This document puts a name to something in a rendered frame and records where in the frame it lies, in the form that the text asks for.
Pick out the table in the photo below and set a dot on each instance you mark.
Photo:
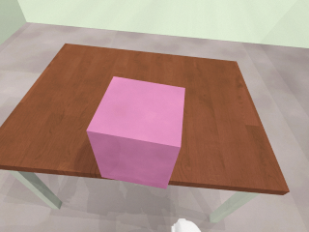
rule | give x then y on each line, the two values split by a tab
224	144

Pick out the carton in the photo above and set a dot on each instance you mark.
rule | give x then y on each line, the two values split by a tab
136	132

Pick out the robot right thigh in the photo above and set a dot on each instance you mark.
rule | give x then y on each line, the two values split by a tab
184	226

